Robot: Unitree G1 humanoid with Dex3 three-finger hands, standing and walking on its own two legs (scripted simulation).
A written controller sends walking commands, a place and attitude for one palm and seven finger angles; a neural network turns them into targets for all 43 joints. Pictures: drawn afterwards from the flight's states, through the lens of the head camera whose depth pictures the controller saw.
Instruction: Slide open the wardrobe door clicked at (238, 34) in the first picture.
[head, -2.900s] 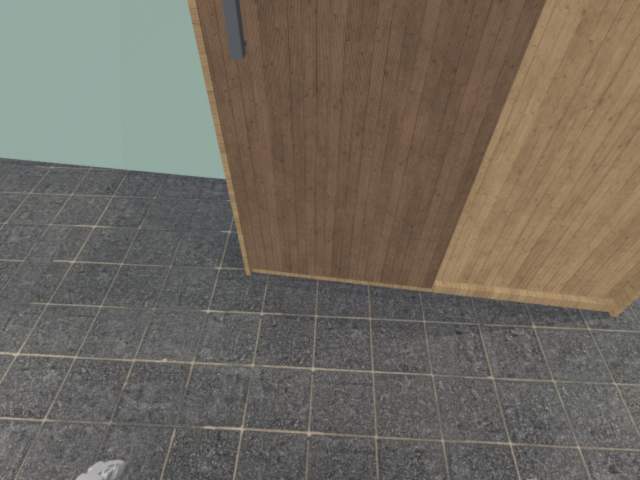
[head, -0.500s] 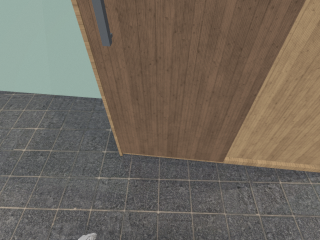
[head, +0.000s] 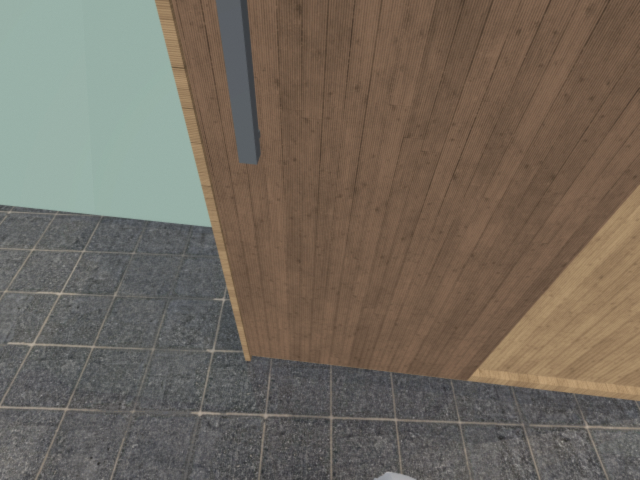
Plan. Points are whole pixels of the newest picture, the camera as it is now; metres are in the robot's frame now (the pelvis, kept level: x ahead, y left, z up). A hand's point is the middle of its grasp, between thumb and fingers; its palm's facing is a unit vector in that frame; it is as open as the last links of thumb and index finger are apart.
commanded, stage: come to a stop and stand still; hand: left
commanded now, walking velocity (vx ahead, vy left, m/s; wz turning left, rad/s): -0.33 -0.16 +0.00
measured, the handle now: (245, 75) +0.55 +0.15 +0.23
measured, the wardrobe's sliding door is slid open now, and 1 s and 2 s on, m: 0.00 0.00 0.00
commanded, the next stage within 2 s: none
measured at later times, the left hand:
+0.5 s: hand out of the picture +0.10 +0.20 -0.19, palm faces +0.06 -0.98 -0.17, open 7.3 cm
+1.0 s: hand out of the picture -0.02 +0.14 -0.17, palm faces +0.05 -0.98 -0.17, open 7.3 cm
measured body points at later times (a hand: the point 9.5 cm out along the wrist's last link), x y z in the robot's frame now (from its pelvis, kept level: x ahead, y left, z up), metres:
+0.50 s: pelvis +0.02 +0.03 -0.01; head +0.05 +0.05 +0.44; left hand +0.10 +0.25 -0.17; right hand +0.05 -0.20 -0.15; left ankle +0.02 +0.12 -0.74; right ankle +0.05 -0.11 -0.71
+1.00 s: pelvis +0.00 -0.01 +0.00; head +0.00 -0.02 +0.45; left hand -0.02 +0.20 -0.16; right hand -0.02 -0.22 -0.17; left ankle +0.02 +0.12 -0.74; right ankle -0.02 -0.12 -0.74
